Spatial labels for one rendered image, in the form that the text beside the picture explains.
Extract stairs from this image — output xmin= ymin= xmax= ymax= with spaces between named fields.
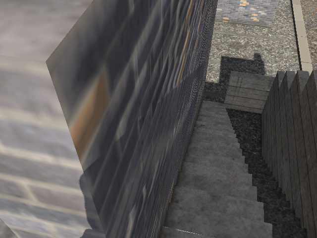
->
xmin=158 ymin=100 xmax=272 ymax=238

